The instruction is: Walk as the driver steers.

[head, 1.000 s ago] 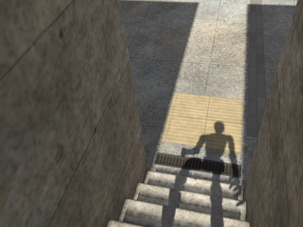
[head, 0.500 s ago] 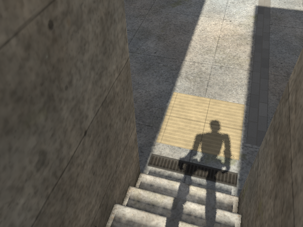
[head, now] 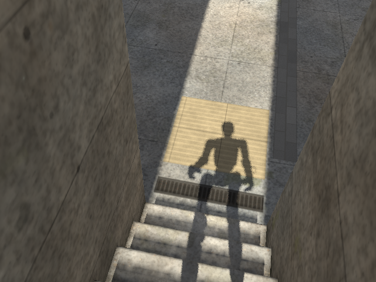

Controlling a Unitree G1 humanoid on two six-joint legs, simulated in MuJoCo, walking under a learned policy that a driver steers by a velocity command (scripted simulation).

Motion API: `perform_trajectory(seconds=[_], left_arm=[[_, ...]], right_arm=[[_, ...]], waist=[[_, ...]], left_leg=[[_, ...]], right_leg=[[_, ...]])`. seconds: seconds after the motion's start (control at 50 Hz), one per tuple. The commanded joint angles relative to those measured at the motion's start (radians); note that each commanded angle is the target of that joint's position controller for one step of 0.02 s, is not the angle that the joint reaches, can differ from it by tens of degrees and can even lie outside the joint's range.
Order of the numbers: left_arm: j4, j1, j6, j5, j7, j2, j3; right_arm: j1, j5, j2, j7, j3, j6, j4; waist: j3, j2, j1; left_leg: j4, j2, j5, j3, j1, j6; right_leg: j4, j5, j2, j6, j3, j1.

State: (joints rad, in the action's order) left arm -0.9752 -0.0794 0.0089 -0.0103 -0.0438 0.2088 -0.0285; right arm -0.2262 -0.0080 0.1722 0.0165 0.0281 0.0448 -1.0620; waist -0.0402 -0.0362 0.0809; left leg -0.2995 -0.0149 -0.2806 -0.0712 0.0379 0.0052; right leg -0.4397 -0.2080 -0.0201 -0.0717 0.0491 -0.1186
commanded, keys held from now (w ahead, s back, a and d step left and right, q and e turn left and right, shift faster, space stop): no key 1.00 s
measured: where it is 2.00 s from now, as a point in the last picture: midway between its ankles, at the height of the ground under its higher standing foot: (210, 237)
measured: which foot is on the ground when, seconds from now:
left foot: down 0.00-0.50, up 0.52-0.74, down 0.76-0.92, up 0.94-1.00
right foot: down 0.00-0.74, up 0.76-0.86, down 0.88-1.00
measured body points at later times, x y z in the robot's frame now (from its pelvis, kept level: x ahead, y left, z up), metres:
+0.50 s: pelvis +0.08 -0.04 -0.02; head +0.13 -0.07 +0.43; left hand +0.28 +0.17 -0.14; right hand -0.01 -0.25 -0.18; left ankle -0.08 +0.12 -0.74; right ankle -0.07 -0.14 -0.73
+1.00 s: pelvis +0.32 -0.12 -0.23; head +0.36 -0.14 +0.22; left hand +0.44 +0.07 -0.37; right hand +0.27 -0.33 -0.39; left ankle +0.22 +0.00 -0.89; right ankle +0.17 -0.21 -0.91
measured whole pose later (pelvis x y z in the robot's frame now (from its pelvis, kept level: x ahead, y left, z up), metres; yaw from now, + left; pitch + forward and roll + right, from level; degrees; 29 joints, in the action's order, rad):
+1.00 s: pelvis +0.32 -0.12 -0.23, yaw +0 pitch +2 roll +0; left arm -0.95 -0.13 0.10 -0.01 -0.04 0.10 0.02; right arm -0.35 -0.05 0.14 0.03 0.00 0.06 -1.10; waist -0.07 0.03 0.08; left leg -1.07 0.02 -0.54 0.01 0.38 0.03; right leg -0.83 -0.19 0.05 -0.06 -0.02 -0.20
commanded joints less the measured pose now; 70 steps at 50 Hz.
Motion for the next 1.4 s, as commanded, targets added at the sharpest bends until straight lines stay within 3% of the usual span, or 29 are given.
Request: perform_trajectory(seconds=[0.02,0.44,0.52,0.56,0.58,0.6,0.66,0.7,0.72,0.78,0.8,0.86,0.88,0.92,0.94,1.02,1.04,1.08,1.1,1.14,1.16,1.18,1.24,1.28,1.32,1.34,1.36,1.38,1.4], left_arm=[[0.048,0.05,0.008,0.008,-0.005,0.034,-0.003],[0.076,0.23,0.057,0.038,0.001,0.006,-0.019],[-0.064,-0.21,0.093,0.022,0.008,0.068,-0.045],[-0.148,-0.349,0.089,0.002,0.016,0.076,-0.024],[-0.036,-0.335,0.079,0.166,0.007,0.167,-0.054],[0.048,-0.063,0.102,0.191,0.007,0.194,-0.062],[0.22,0.306,0.144,0.085,0.015,0.101,-0.035],[0.206,0.261,0.149,-0.006,0.012,0.035,-0.003],[0.107,0.038,0.106,-0.025,0.009,0.02,-0.002],[0.143,0.22,0.019,-0.013,-0.023,0.026,0.013],[0.173,-0.063,0.026,0.033,-0.016,-0.073,0.04],[0.287,0.224,0.073,0.156,0.048,0.123,-0.025],[0.038,-0.2,0.072,0.043,0.034,0.136,-0.022],[-0.039,-0.416,0.065,-0.03,0.005,0.202,-0.03],[-0.046,-0.354,0.064,-0.019,-0.001,0.214,-0.031],[-0.036,-0.434,0.107,-0.005,-0.027,0.172,-0.029],[0.199,-0.223,0.105,0.062,-0.055,0.152,-0.038],[0.411,0.202,0.116,0.055,-0.008,0.163,-0.056],[0.267,0.245,0.112,-0.06,-0.039,0.086,-0.027],[0.299,0.183,0.078,-0.062,-0.025,0.089,-0.01],[0.505,0.327,0.128,0.098,-0.014,0.077,-0.004],[0.381,0.109,0.102,-0.034,0.049,-0.049,0.054],[0.228,-0.397,0.107,0.06,0.027,0.044,0.025],[0.148,-0.53,0.045,-0.027,0.001,0.08,0.0],[-0.028,-0.913,0.02,0.049,-0.011,0.216,-0.047],[-0.056,-0.94,0.037,0.048,0.013,0.31,-0.071],[-0.042,-0.748,0.066,0.038,0.054,0.322,-0.05],[0.033,-0.452,0.085,-0.046,0.015,0.449,-0.081],[0.102,-0.336,0.097,-0.052,0.029,0.232,-0.03]], right_arm=[[-0.062,0.0,0.094,0.005,-0.015,0.008,0.006],[-0.349,-0.044,0.065,0.012,-0.035,-0.023,-0.147],[-0.119,-0.046,0.077,-0.011,-0.044,-0.027,-0.082],[0.048,-0.032,0.066,0.0,-0.038,-0.027,-0.021],[0.262,-0.088,0.376,-0.04,-0.141,0.02,0.114],[0.022,-0.136,0.301,-0.044,-0.138,0.055,0.055],[-0.57,-0.178,-0.005,0.048,-0.058,0.086,-0.131],[-0.415,0.0,-0.041,0.017,-0.038,0.094,-0.091],[-0.203,-0.007,0.009,-0.006,-0.047,0.066,-0.021],[-0.56,-0.017,0.144,-0.005,-0.055,0.038,-0.026],[-0.557,0.012,0.25,0.029,-0.082,0.066,-0.071],[-0.35,0.06,0.11,0.055,-0.003,0.053,-0.095],[-0.237,-0.024,0.028,0.052,-0.009,0.062,-0.017],[-0.114,0.003,0.114,0.01,-0.04,0.06,0.036],[-0.07,-0.023,0.152,0.01,-0.046,0.048,0.06],[0.0,-0.076,0.192,0.02,-0.09,0.014,0.041],[-0.06,-0.193,0.394,0.006,-0.143,0.074,0.061],[-0.67,-0.149,0.025,0.027,-0.061,0.124,-0.176],[-0.49,0.017,-0.024,-0.008,-0.039,0.075,-0.041],[-0.39,-0.009,0.062,0.008,-0.055,0.045,0.056],[-0.898,-0.127,0.055,0.045,-0.023,0.08,-0.134],[-0.35,-0.002,0.075,0.052,-0.021,0.051,0.128],[0.065,0.068,0.145,0.064,-0.04,0.111,0.211],[0.064,0.051,0.105,0.07,-0.049,0.103,0.134],[0.112,0.063,0.101,0.03,-0.042,0.051,0.112],[0.055,0.046,0.139,0.035,-0.065,0.001,0.116],[-0.236,0.02,0.069,0.04,-0.064,-0.044,0.107],[-0.221,0.002,-0.001,0.023,-0.011,-0.066,0.208],[-0.137,-0.042,0.087,0.024,-0.03,-0.092,0.175]], waist=[[0.078,0.113,0.003],[-0.023,0.153,0.112],[0.093,-0.093,-0.124],[0.031,-0.258,-0.201],[-0.076,0.072,-0.259],[-0.059,0.119,-0.06],[-0.084,0.029,0.155],[-0.02,0.223,0.202],[-0.027,0.073,0.007],[0.125,-0.055,0.195],[0.083,0.187,-0.015],[0.019,0.19,0.06],[0.138,0.158,-0.029],[0.046,-0.124,-0.21],[-0.001,-0.287,-0.212],[-0.152,-0.036,-0.196],[-0.111,0.269,-0.128],[-0.025,0.196,0.152],[-0.051,0.402,0.335],[0.081,0.076,0.195],[-0.003,-0.028,0.295],[0.174,-0.238,0.035],[0.041,-0.092,-0.266],[0.022,0.154,-0.318],[0.077,0.077,-0.445],[0.005,-0.144,-0.441],[-0.041,-0.3,-0.171],[-0.001,-0.539,-0.027],[-0.08,-0.265,-0.06]], left_leg=[[-0.05,-0.142,0.819,0.108,-0.199,0.131],[-0.178,-0.145,0.893,0.128,-0.442,0.149],[-0.596,-0.063,0.611,0.037,0.198,0.08],[-0.719,-0.025,-0.437,0.097,0.748,0.06],[-1.006,0.036,-0.445,-0.046,0.778,0.036],[-0.846,0.029,-0.202,-0.026,0.533,0.073],[-0.59,-0.018,-0.057,0.205,0.075,0.11],[0.041,0.098,0.756,-0.101,0.042,0.064],[0.175,0.031,0.852,-0.074,-0.073,0.044],[-0.081,-0.23,1.042,0.178,-0.542,0.175],[-0.217,-0.329,1.081,0.326,-0.564,0.225],[-0.668,-0.281,0.384,0.607,-0.309,0.181],[-0.342,-0.222,0.923,0.436,0.026,0.253],[-0.638,0.072,0.173,-0.006,0.526,0.051],[-0.781,0.058,-0.26,0.008,0.705,0.036],[-0.728,0.029,-0.083,0.09,0.844,0.033],[-0.355,0.069,0.385,-0.057,0.481,0.11],[-0.28,0.031,0.801,0.119,-0.38,0.035],[0.154,-0.004,1.031,0.001,-0.281,0.122],[-0.096,-0.11,1.003,0.106,-0.591,0.102],[-0.352,-0.098,0.591,0.182,-0.412,0.049],[-0.176,-0.166,0.381,0.173,-0.49,0.094],[-0.471,-0.06,0.217,0.011,0.428,0.103],[-0.657,-0.055,0.07,0.127,0.894,0.152],[-1.11,0.029,0.24,0.02,0.755,0.088],[-1.653,0.216,-0.306,-0.046,0.763,0.052],[-1.918,0.29,-0.679,0.027,0.949,0.066],[-1.637,0.14,-0.501,0.044,1.052,0.055],[-1.543,0.081,-0.408,0.09,0.859,0.033]], right_leg=[[0.027,0.138,-0.017,0.037,0.016,-0.141],[-0.048,-0.062,0.003,0.035,-0.031,-0.481],[0.057,0.628,-0.047,0.084,-0.043,0.23],[-0.024,1.16,-0.224,0.189,0.111,0.57],[-0.152,0.746,-0.106,0.139,0.05,0.332],[-0.212,0.434,0.027,0.03,-0.075,0.015],[-0.277,-0.025,-0.009,-0.016,-0.046,-0.65],[-0.365,-0.408,0.047,0.079,-0.072,-0.413],[-0.469,-0.438,0.063,0.175,-0.062,-0.449],[-1.13,-0.64,0.137,0.157,0.009,-0.794],[-0.794,-0.373,0.045,0.214,0.302,-0.854],[-0.148,-0.42,-0.163,-0.093,0.256,-0.917],[-0.271,0.138,-0.024,0.024,0.018,-0.241],[-0.013,0.726,-0.089,0.076,0.052,0.236],[-0.052,0.894,-0.175,0.146,0.23,0.305],[-0.208,0.653,-0.145,0.162,0.22,0.208],[-0.423,-0.017,0.204,-0.196,-0.177,-0.151],[-0.718,-0.195,0.103,-0.143,-0.123,-0.932],[-0.939,-0.747,0.148,0.003,-0.112,-0.787],[-1.115,-0.951,0.079,0.127,0.153,-1.078],[-0.973,-0.332,0.05,-0.049,0.065,-1.023],[-0.587,-0.363,0.043,0.075,0.218,-0.945],[-0.088,1.013,-0.003,0.074,0.076,-0.087],[-0.183,1.143,-0.064,0.063,0.032,0.37],[-0.109,0.96,-0.009,0.057,-0.05,0.451],[0.053,1.18,-0.087,0.137,0.026,0.434],[-0.187,1.685,-0.203,0.107,0.132,0.424],[0.103,0.689,-0.4,0.199,0.626,0.173],[0.156,0.393,-0.33,0.253,0.606,-0.086]])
